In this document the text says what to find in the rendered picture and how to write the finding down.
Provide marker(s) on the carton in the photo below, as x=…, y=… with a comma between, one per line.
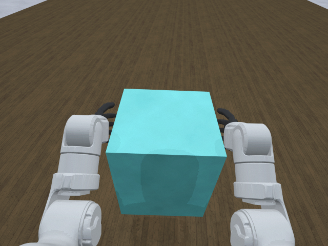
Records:
x=165, y=152

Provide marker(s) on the robot right upper arm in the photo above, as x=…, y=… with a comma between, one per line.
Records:
x=260, y=227

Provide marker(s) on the robot right hand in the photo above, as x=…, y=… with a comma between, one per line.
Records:
x=224, y=122

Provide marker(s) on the right robot forearm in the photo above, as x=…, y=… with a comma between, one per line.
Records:
x=253, y=156

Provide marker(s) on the robot left hand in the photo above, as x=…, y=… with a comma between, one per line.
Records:
x=103, y=109

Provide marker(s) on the left robot forearm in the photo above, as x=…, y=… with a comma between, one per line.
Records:
x=79, y=159

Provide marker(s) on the robot left upper arm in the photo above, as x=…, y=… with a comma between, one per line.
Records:
x=70, y=223

